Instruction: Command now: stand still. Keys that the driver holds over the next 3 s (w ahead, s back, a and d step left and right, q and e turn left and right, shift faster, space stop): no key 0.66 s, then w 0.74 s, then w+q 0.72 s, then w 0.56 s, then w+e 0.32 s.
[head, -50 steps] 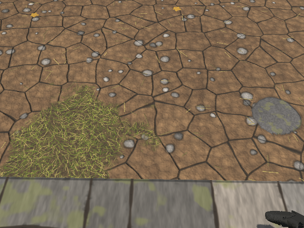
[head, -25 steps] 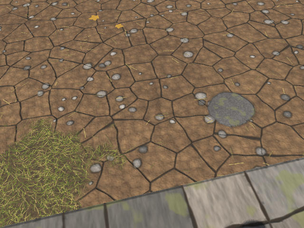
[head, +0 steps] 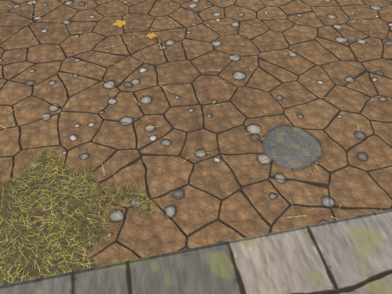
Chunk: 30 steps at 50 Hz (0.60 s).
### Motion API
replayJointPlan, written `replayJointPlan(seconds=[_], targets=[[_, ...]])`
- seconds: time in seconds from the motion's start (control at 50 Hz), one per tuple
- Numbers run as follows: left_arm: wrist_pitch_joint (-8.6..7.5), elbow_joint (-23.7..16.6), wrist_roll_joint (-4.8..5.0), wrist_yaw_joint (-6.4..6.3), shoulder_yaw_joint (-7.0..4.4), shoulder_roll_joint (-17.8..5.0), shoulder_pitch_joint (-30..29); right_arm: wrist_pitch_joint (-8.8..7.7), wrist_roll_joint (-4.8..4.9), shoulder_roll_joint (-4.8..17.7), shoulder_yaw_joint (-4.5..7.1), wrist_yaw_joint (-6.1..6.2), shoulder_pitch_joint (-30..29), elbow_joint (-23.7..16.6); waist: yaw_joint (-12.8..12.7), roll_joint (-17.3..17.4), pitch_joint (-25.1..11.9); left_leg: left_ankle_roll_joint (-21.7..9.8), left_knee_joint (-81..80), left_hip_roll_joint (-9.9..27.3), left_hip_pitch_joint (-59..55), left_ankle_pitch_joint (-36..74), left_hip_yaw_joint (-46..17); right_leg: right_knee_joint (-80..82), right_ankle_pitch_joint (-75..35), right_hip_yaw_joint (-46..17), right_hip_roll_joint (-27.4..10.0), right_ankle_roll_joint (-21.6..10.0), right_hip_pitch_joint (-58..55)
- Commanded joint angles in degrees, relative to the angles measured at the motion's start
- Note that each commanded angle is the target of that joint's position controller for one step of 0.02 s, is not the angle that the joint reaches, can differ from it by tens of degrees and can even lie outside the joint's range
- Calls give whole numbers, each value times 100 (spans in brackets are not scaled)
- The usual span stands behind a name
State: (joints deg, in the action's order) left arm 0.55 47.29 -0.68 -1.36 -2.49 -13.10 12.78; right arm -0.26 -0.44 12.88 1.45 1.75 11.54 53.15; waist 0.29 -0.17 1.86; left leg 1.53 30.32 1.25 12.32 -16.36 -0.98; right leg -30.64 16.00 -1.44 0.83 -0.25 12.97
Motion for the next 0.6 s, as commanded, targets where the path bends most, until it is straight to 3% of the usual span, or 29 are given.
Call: replayJointPlan(seconds=[0.02,0.3,0.6], targets=[[-85,-170,10,-37,-127,-533,-21,-57,8,656,137,31,-4,-120,20,-9,-65,-133,-566,141,117,510,-157,572,-576,-237,-218,-90,7],[-110,576,48,-106,-89,-444,232,-17,28,509,111,78,175,466,19,28,39,-143,-641,38,81,588,-76,666,-639,-144,-193,-77,-27],[-98,1118,69,-113,-9,-320,367,0,38,384,61,101,440,797,4,8,101,-145,-676,-15,85,658,-30,733,-686,-75,-169,-80,-39]])
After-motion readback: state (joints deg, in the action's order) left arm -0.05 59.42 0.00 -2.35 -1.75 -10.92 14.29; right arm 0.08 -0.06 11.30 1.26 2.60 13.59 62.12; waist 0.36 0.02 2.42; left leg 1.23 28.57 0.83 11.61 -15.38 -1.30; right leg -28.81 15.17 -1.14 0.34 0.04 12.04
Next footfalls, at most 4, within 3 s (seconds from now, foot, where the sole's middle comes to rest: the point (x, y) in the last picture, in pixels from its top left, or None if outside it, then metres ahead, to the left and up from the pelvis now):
1.34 right None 0.43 -0.10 -0.77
1.90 left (155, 245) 0.71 0.18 -0.79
2.36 right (181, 171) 1.08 0.09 -0.81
2.82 left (109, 163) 1.12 0.42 -0.81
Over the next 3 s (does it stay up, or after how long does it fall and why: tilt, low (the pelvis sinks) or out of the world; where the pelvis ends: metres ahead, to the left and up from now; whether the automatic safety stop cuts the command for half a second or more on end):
stays up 1.12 0.30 -0.03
